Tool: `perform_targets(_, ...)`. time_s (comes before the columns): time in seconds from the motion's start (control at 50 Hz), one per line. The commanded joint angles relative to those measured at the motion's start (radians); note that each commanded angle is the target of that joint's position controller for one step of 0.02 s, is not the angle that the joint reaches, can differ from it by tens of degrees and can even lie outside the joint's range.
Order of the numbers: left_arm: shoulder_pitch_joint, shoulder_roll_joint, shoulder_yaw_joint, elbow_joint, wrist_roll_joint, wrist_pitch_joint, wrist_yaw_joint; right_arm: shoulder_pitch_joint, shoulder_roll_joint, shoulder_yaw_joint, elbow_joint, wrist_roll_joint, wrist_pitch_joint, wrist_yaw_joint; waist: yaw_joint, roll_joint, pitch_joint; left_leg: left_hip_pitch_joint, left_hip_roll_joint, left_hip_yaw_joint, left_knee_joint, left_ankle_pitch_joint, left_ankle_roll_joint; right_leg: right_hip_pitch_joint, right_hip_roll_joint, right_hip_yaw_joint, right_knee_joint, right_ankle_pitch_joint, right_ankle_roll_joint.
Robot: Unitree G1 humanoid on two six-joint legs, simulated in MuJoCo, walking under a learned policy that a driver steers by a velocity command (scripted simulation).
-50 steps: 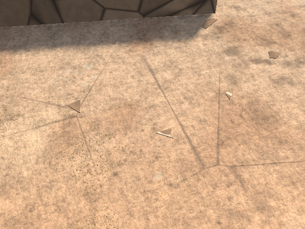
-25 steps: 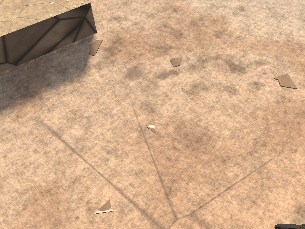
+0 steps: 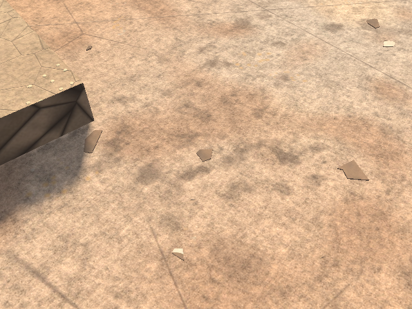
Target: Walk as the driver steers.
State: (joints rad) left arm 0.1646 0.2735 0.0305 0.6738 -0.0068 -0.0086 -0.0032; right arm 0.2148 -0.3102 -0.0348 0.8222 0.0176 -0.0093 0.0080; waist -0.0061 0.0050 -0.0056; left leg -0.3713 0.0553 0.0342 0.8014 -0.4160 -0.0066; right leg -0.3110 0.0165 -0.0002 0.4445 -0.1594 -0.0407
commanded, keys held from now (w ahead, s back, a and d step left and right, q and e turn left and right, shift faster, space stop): w+q+shift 0.58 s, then q+shift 0.34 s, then shift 0.08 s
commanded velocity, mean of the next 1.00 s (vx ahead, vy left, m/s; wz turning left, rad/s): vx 0.66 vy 0.00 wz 0.81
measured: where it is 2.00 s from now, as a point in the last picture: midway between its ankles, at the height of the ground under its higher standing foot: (137, 275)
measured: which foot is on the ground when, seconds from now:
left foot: up 0.00-0.08, down 0.10-0.50, up 0.52-0.86, down 0.88-1.00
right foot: down 0.00-0.10, up 0.12-0.48, down 0.50-0.88, up 0.90-1.00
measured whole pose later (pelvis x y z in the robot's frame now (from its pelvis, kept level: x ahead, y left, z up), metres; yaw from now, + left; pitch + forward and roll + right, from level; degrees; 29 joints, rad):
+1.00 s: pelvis +0.48 +0.21 -0.03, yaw +51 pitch +0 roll -2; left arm 0.09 0.31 0.05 0.72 -0.01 -0.06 0.00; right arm 0.16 -0.35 -0.07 0.56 0.00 -0.01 0.04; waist 0.01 -0.01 0.17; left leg -0.51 -0.11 0.00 0.65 -0.13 0.13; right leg -0.38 0.01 0.07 1.30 -0.49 0.04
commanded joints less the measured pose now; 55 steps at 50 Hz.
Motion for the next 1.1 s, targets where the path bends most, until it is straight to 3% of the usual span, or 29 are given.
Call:
perform_targets(0.02,-0.078,0.191,0.069,-0.059,-0.012,-0.043,0.005,0.085,-0.087,-0.022,-0.014,0.005,-0.019,0.0,-0.032,-0.151,-0.056,0.095,0.011,0.032,-0.093,0.046,0.06,-0.002,-0.261,0.231,-0.279,-0.469,-0.129)
perform_targets(0.08,-0.172,0.133,0.063,-0.079,-0.014,-0.049,0.007,0.279,-0.057,-0.023,0.077,-0.002,-0.023,-0.002,-0.132,-0.018,0.006,0.269,-0.04,0.103,-0.241,0.083,0.097,-0.148,-0.189,0.063,-0.052,-0.497,-0.051)
perform_targets(0.1,-0.205,0.069,0.049,-0.099,-0.006,-0.053,0.006,0.392,-0.064,-0.028,0.116,-0.007,-0.03,-0.001,-0.163,0.132,0.034,0.34,0.031,-0.049,-0.332,-0.046,0.128,-0.277,-0.12,-0.045,0.252,-0.466,0.0)
perform_targets(0.12,-0.225,-0.022,0.021,-0.122,-0.002,-0.059,-0.006,0.401,-0.075,-0.013,0.093,-0.01,-0.049,0.007,-0.133,0.247,0.128,0.343,0.169,-0.392,-0.417,-0.231,0.197,-0.539,-0.023,-0.066,0.654,-0.423,0.044)
perform_targets(0.14,-0.212,-0.024,0.01,-0.188,-0.042,-0.085,-0.021,0.279,-0.172,-0.033,0.014,-0.027,-0.072,0.023,-0.074,0.294,0.157,0.311,0.298,-0.871,-0.706,-0.551,0.344,-0.714,0.006,0.061,0.691,-0.354,0.031)
perform_targets(0.16,-0.221,0.072,0.03,-0.181,-0.062,-0.112,-0.025,0.18,-0.187,-0.044,-0.033,-0.031,-0.087,0.021,-0.047,0.179,0.2,0.324,0.338,-0.887,-0.728,-0.529,0.344,-0.772,-0.054,0.111,0.714,-0.243,0.019)
perform_targets(0.22,-0.235,0.124,0.054,-0.157,0.0,-0.133,-0.02,0.212,-0.118,-0.026,-0.051,-0.01,-0.08,0.001,-0.053,0.041,0.129,0.331,0.223,-0.615,-0.656,-0.201,0.271,-0.619,-0.071,0.102,0.528,-0.056,0.052)
perform_targets(0.34,-0.353,0.031,0.036,-0.172,-0.019,-0.135,-0.043,0.325,-0.08,-0.023,-0.046,0.013,-0.054,-0.046,-0.101,0.125,0.117,0.252,0.101,-0.392,-0.632,0.101,0.22,-0.346,0.03,0.036,0.188,0.159,0.107)
perform_targets(0.42,-0.388,0.051,0.045,-0.189,-0.033,-0.149,-0.052,0.319,-0.084,-0.035,-0.05,0.029,-0.04,-0.052,-0.096,0.185,0.118,0.227,0.102,-0.424,-0.581,0.155,0.203,-0.188,0.031,0.056,0.057,0.13,0.109)
perform_targets(0.46,-0.32,0.102,0.067,-0.182,-0.045,-0.152,-0.043,0.276,-0.106,-0.048,-0.068,0.03,-0.036,-0.05,-0.04,0.222,0.081,0.214,0.121,-0.45,-0.52,0.36,0.182,-0.04,0.027,0.053,0.038,0.07,0.089)
perform_targets(0.5,0.033,0.188,0.11,-0.103,-0.052,-0.144,-0.011,0.185,-0.107,-0.049,-0.123,-0.002,-0.034,-0.038,0.148,0.184,-0.149,0.075,0.029,-0.379,-0.127,0.574,0.116,0.416,-0.042,0.091,0.063,0.005,0.023)
perform_targets(0.52,0.29,0.249,0.118,-0.065,-0.038,-0.123,0.006,0.184,-0.007,-0.02,-0.162,-0.05,-0.045,-0.031,0.222,-0.001,-0.391,-0.12,-0.038,-0.317,0.216,0.266,0.1,0.786,-0.229,0.276,0.141,-0.249,-0.01)
perform_targets(0.54,0.278,0.298,0.114,-0.046,0.011,-0.119,-0.017,0.337,0.085,0.007,-0.218,0.042,-0.066,-0.028,0.093,-0.509,-0.491,-0.43,-0.105,-0.251,0.528,-0.168,0.069,0.926,-0.453,0.906,-0.14,-0.699,-0.166)
perform_targets(0.56,0.195,0.176,0.091,-0.066,0.007,-0.116,-0.017,0.262,-0.022,-0.012,-0.185,0.08,-0.064,-0.036,0.116,-0.397,-0.276,-0.554,-0.02,-0.218,0.639,-0.068,0.068,0.785,-0.425,0.88,-0.207,-0.782,-0.152)
perform_targets(0.58,0.166,0.122,0.079,-0.052,-0.005,-0.109,-0.007,0.142,-0.069,-0.022,-0.197,0.058,-0.061,-0.032,0.142,-0.261,-0.132,-0.581,0.014,-0.169,0.645,0.017,0.07,0.658,-0.393,0.668,-0.19,-0.597,-0.13)
perform_targets(0.6,0.142,0.108,0.074,-0.033,0.009,-0.1,-0.002,0.091,-0.07,-0.027,-0.196,0.03,-0.052,-0.027,0.115,-0.092,-0.053,-0.508,0.055,-0.159,0.612,0.066,0.062,0.513,-0.36,0.502,-0.184,-0.306,-0.124)
perform_targets(0.62,0.096,0.078,0.066,-0.015,0.027,-0.092,0.0,0.033,-0.063,-0.035,-0.213,0.01,-0.044,-0.021,0.086,-0.042,0.03,-0.451,0.078,-0.157,0.55,0.084,0.053,0.381,-0.305,0.358,-0.19,-0.066,-0.111)
perform_targets(0.64,0.049,0.059,0.058,-0.002,0.038,-0.092,0.006,0.046,-0.043,-0.038,-0.23,0.02,-0.029,-0.011,0.036,-0.098,0.061,-0.402,0.101,-0.161,0.521,0.073,0.039,0.3,-0.294,0.258,-0.183,0.128,-0.11)
perform_targets(0.7,-0.062,0.079,0.063,0.016,0.007,-0.097,0.013,0.013,0.0,-0.025,-0.285,0.023,0.004,-0.001,-0.026,-0.118,0.127,-0.377,0.117,-0.106,0.358,0.06,-0.002,0.147,-0.299,0.067,-0.229,0.448,-0.109)
perform_targets(0.74,-0.118,0.152,0.081,0.013,-0.006,-0.097,0.018,0.01,-0.02,-0.025,-0.294,-0.001,0.001,0.021,-0.04,-0.095,0.096,-0.251,0.102,-0.069,0.131,0.271,-0.002,0.111,-0.269,-0.042,-0.25,0.458,-0.091)
perform_targets(0.8,-0.119,0.216,0.097,0.024,-0.031,-0.096,0.024,0.027,-0.072,-0.048,-0.271,-0.007,0.01,0.05,-0.047,-0.079,0.02,-0.041,0.006,0.025,-0.06,0.443,0.035,0.163,-0.225,-0.164,-0.156,0.578,-0.035)
perform_targets(0.86,-0.11,0.255,0.11,0.015,-0.057,-0.081,0.018,0.215,-0.196,-0.112,-0.231,-0.002,0.026,0.047,-0.167,-0.064,-0.105,0.275,-0.103,0.076,-0.128,0.415,0.12,0.154,-0.22,-0.184,0.221,0.753,-0.001)
perform_targets(0.88,-0.086,0.206,0.094,0.009,-0.042,-0.078,0.011,0.315,-0.239,-0.14,-0.205,0.006,0.031,0.033,-0.21,0.019,-0.137,0.486,-0.108,0.019,-0.153,0.48,0.154,-0.002,-0.174,-0.17,0.476,0.438,0.041)
perform_targets(0.9,-0.018,0.056,0.05,0.004,0.026,-0.07,-0.004,0.227,-0.297,-0.134,-0.228,0.015,0.03,0.011,-0.094,0.342,-0.078,0.532,0.017,-0.231,-0.2,0.891,0.218,-0.206,-0.01,-0.162,0.858,-0.485,0.091)
perform_targets(0.92,0.176,0.099,0.038,-0.021,0.011,-0.075,-0.013,0.111,-0.338,-0.116,-0.339,-0.041,-0.005,0.023,0.029,0.383,-0.348,0.691,0.269,-0.812,-0.354,0.74,0.46,-0.382,0.077,0.075,1.091,-0.568,0.102)
perform_targets(0.94,0.094,0.228,0.057,-0.014,-0.004,-0.077,-0.014,0.055,-0.271,-0.111,-0.377,-0.032,-0.015,0.039,-0.041,0.161,-0.376,0.631,0.267,-0.84,-0.474,0.465,0.421,-0.373,0.028,0.151,1.059,-0.437,0.074)
perform_targets(0.98,0.004,0.216,0.055,-0.01,0.002,-0.06,0.011,-0.017,-0.21,-0.092,-0.363,-0.004,-0.026,0.033,0.001,-0.025,-0.171,0.377,0.185,-0.657,-0.472,0.346,0.312,-0.354,-0.044,0.134,0.902,-0.289,0.066)
perform_targets(1.04,0.025,0.206,0.056,0.022,0.009,-0.025,0.026,-0.056,-0.177,-0.072,-0.351,-0.035,-0.021,0.008,0.037,0.013,-0.13,0.146,0.135,-0.46,-0.435,0.719,0.282,-0.196,-0.079,0.114,0.789,-0.261,0.08)
perform_targets(1.1,0.006,0.147,0.04,0.027,0.021,-0.013,0.038,-0.014,-0.169,-0.065,-0.316,-0.029,-0.018,-0.016,0.018,0.006,-0.166,0.137,0.113,-0.367,-0.411,0.915,0.287,-0.2,-0.063,0.086,0.742,-0.21,0.12)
